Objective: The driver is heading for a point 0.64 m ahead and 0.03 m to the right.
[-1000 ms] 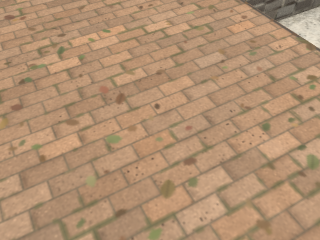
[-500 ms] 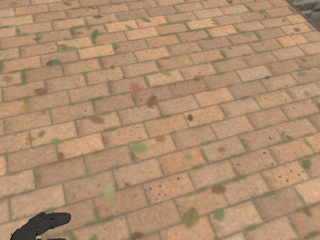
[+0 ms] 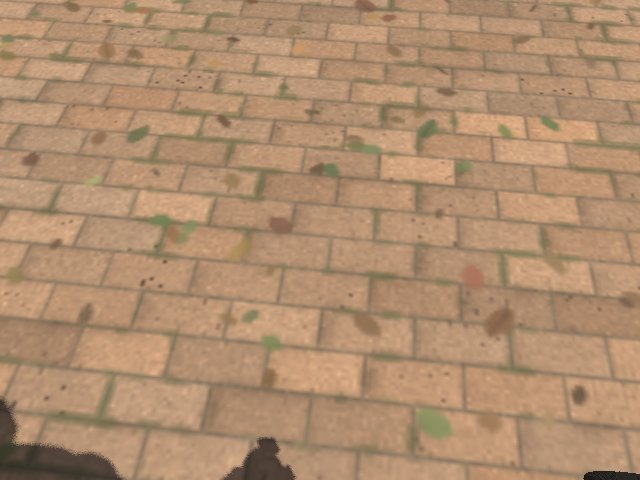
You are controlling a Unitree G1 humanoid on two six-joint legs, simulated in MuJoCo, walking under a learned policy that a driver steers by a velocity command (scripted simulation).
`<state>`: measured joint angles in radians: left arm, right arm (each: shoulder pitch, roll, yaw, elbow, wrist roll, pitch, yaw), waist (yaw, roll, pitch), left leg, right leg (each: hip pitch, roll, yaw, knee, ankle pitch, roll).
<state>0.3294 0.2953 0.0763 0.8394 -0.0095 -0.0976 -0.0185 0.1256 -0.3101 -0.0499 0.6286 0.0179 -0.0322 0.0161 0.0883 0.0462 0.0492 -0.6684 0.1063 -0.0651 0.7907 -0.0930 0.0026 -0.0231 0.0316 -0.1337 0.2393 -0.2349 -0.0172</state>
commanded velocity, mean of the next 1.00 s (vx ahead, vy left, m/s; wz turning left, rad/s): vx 0.43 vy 0.00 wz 0.07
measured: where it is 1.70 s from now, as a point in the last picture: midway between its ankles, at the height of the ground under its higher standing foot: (341, 420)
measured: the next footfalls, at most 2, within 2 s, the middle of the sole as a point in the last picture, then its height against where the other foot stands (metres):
left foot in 0.14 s outside the picture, level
right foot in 0.66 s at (396, 429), level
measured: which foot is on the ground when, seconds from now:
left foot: up 0.00-0.12, down 0.14-0.68, up 0.70-1.00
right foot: down 0.00-0.14, up 0.16-0.64, down 0.66-1.00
